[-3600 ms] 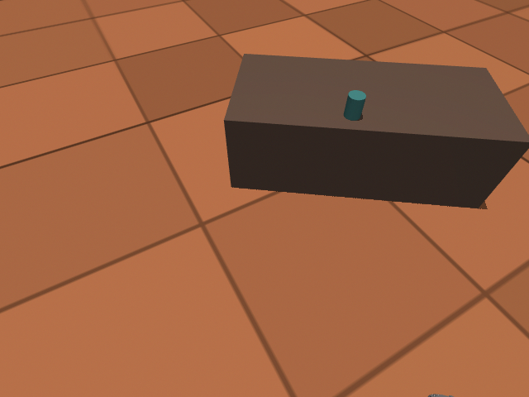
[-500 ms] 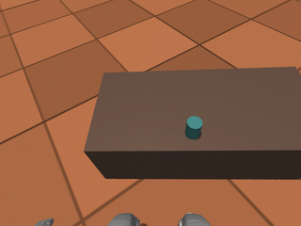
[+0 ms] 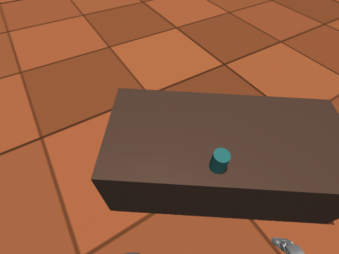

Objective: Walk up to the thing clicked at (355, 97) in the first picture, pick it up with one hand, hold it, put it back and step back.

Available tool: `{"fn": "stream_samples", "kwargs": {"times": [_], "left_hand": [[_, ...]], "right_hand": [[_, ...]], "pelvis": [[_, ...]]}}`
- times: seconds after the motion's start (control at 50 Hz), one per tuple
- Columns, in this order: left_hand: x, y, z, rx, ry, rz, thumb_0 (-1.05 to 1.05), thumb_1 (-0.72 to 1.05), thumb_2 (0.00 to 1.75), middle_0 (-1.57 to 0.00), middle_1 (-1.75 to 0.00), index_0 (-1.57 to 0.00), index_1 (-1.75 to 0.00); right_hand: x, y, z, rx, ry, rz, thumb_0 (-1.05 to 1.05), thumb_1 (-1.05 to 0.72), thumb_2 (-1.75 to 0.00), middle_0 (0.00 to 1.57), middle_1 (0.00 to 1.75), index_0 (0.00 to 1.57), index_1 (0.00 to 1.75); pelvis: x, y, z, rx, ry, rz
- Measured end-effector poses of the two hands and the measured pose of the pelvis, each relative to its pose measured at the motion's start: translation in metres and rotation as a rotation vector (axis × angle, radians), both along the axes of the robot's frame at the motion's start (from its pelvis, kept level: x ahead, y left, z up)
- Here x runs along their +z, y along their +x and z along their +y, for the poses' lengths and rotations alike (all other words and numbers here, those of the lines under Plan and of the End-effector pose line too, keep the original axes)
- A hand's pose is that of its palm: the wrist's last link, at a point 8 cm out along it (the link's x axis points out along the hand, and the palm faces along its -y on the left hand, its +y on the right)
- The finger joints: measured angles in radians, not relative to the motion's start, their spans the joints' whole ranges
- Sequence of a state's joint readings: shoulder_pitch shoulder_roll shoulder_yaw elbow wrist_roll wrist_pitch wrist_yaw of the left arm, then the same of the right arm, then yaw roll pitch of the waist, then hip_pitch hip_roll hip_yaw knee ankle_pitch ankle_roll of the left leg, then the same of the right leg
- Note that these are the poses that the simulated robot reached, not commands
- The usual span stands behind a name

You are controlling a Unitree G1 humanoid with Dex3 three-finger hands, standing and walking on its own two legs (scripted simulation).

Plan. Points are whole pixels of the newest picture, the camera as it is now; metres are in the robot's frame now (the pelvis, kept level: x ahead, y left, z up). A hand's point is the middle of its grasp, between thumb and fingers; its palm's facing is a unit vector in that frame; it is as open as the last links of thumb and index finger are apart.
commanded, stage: walk up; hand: right
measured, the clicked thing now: (219, 161) +0.49 -0.21 -0.30
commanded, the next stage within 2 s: stand in 0.92 s
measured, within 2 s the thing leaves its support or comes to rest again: neither
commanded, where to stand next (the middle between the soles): +0.08 +0.01 m, yaw -1 degrees
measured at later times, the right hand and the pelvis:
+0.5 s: hand out of the picture +0.09 -0.25 -0.14, palm faces -0.01 +0.95 -0.32, open 7.4 cm; pelvis +0.01 +0.00 +0.02, yaw +0 degrees
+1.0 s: hand out of the picture +0.10 -0.25 -0.14, palm faces +0.00 +0.95 -0.32, open 7.4 cm; pelvis +0.02 +0.00 +0.02, yaw +0 degrees
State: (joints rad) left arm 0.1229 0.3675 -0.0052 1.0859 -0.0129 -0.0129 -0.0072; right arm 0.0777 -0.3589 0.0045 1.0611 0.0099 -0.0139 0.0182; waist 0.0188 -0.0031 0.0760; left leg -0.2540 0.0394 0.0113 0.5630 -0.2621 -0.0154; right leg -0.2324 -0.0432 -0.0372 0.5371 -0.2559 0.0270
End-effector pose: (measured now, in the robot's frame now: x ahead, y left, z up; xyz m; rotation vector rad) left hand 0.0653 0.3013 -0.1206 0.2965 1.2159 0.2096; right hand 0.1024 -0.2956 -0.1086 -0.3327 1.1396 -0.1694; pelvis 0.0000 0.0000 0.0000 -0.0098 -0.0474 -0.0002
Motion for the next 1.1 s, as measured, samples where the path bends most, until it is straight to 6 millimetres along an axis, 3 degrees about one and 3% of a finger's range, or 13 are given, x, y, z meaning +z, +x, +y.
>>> {"fn": "stream_samples", "kwargs": {"times": [0.1, 0.2, 0.52, 0.66, 1.1], "left_hand": [[0.007, 0.001, -0.001, 0.013, 0.006, 0.010, 0.01, 0.91, 0.90, -0.20, -0.30, -0.21, -0.30], [0.014, 0.003, -0.001, 0.017, 0.013, 0.017, 0.01, 0.91, 0.90, -0.20, -0.30, -0.21, -0.30], [0.016, 0.018, -0.002, -0.002, 0.004, 0.024, 0.00, 0.91, 0.90, -0.20, -0.30, -0.21, -0.30], [0.015, 0.024, -0.003, -0.009, -0.005, 0.021, 0.00, 0.91, 0.90, -0.20, -0.30, -0.21, -0.30], [0.016, 0.028, -0.003, -0.009, 0.005, 0.031, 0.00, 0.91, 0.90, -0.20, -0.30, -0.21, -0.30]], "right_hand": [[0.003, 0.015, 0.002, 0.003, 0.015, -0.014, 0.01, -0.90, -0.90, 0.20, 0.30, 0.21, 0.30], [0.004, 0.018, 0.003, -0.003, 0.025, -0.005, 0.01, -0.90, -0.90, 0.20, 0.30, 0.21, 0.30], [0.001, -0.023, 0.000, -0.069, 0.020, 0.102, 0.01, -0.90, -0.90, 0.20, 0.30, 0.21, 0.30], [0.001, -0.031, 0.000, -0.083, 0.017, 0.119, 0.01, -0.90, -0.90, 0.20, 0.30, 0.21, 0.30], [0.003, -0.007, 0.002, -0.057, 0.018, 0.080, 0.01, -0.90, -0.90, 0.20, 0.30, 0.21, 0.30]], "pelvis": [[0.006, 0.002, -0.001, -0.001, 0.004, -0.003], [0.010, 0.003, -0.001, 0.000, 0.005, -0.001], [0.015, 0.008, 0.002, -0.004, 0.007, 0.007], [0.015, 0.011, 0.003, -0.005, 0.007, 0.010], [0.016, 0.023, 0.001, 0.001, 0.011, 0.022]]}}
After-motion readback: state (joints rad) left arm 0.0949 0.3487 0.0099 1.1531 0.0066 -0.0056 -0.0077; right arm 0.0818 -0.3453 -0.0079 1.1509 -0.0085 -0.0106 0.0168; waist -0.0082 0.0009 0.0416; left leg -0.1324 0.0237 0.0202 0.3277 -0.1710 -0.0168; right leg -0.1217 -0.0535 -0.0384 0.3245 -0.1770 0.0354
